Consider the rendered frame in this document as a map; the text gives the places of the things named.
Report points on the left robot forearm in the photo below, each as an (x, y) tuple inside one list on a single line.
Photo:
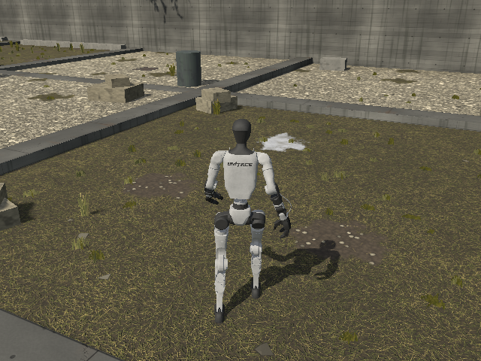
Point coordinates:
[(208, 193)]

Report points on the left robot hand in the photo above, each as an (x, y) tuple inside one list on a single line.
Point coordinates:
[(215, 195)]

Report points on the right robot forearm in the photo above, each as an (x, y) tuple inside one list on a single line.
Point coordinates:
[(278, 204)]

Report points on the right robot hand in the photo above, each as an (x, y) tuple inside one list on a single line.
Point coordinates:
[(286, 226)]

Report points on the robot right upper arm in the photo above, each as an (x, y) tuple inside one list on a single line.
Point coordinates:
[(268, 172)]

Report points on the humanoid robot head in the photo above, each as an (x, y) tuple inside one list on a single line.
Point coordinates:
[(241, 129)]

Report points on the robot left upper arm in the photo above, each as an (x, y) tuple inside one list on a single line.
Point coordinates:
[(213, 170)]

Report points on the robot torso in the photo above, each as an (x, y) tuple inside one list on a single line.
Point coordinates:
[(240, 175)]

